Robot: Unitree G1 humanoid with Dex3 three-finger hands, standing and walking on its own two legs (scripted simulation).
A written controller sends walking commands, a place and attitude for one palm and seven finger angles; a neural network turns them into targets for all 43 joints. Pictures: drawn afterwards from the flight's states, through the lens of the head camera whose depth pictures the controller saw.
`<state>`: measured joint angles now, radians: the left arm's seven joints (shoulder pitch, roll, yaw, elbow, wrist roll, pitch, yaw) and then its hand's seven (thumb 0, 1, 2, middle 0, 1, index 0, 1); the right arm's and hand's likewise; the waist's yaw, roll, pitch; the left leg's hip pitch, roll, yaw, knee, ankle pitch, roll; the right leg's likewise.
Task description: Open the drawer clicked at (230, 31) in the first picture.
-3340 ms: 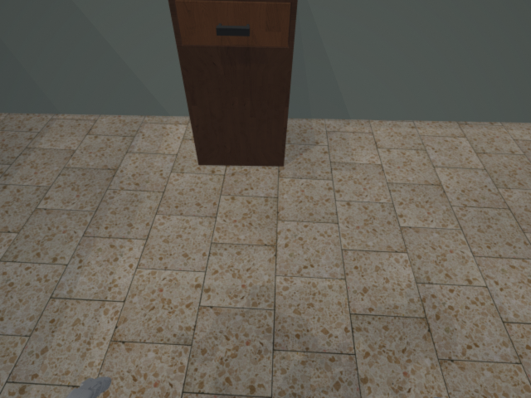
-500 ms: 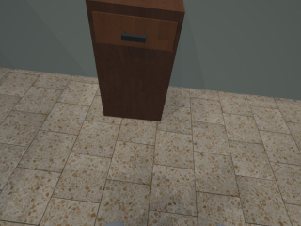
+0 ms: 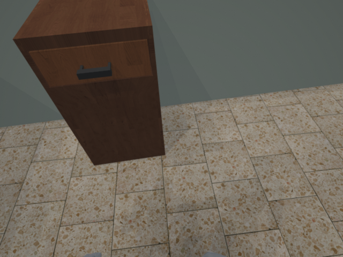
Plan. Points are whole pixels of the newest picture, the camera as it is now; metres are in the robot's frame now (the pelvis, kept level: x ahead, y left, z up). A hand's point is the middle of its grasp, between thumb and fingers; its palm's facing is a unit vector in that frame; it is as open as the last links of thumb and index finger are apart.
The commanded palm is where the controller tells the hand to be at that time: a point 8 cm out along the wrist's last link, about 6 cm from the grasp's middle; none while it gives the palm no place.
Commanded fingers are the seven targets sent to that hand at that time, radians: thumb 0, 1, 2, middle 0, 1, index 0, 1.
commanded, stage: take the last steps up to it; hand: left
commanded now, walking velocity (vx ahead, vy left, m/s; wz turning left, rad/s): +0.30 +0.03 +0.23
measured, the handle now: (95, 69) +0.77 +0.31 +0.00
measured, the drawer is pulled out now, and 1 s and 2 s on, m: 0.00 0.00 0.00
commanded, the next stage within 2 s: come to a stop and stand still in 0.70 s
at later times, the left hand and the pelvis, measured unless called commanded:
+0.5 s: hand out of the picture +0.03 +0.18 -0.17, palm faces +0.23 -0.97 -0.11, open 7.3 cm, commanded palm none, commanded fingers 0.00 0.90 0.90 -0.20 -0.30 -0.20 -0.30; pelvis +0.15 +0.04 +0.01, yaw +7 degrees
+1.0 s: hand (100, 193) +0.32 +0.23 -0.15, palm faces +0.09 -0.97 -0.22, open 7.3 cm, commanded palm none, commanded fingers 0.00 0.90 0.90 -0.20 -0.30 -0.20 -0.30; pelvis +0.26 +0.05 +0.01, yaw +5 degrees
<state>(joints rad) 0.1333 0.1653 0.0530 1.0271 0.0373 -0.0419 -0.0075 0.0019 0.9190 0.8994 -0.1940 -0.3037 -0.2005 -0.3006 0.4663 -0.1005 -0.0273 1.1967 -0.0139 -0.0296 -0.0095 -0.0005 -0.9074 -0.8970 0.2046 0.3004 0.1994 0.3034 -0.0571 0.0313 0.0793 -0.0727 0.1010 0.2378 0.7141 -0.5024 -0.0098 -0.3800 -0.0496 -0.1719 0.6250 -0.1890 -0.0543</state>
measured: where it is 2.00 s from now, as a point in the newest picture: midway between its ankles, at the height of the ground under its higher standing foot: outside the picture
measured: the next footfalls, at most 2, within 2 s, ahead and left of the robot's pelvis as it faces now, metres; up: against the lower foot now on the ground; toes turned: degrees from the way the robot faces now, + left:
left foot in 0.50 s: +0.24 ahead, +0.16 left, +0.00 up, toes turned +14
right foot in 0.96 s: +0.36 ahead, -0.05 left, +0.00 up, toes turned +0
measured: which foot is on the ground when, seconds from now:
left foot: up 0.00-0.48, down 0.50-1.00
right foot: down 0.00-0.50, up 0.52-0.94, down 0.96-1.00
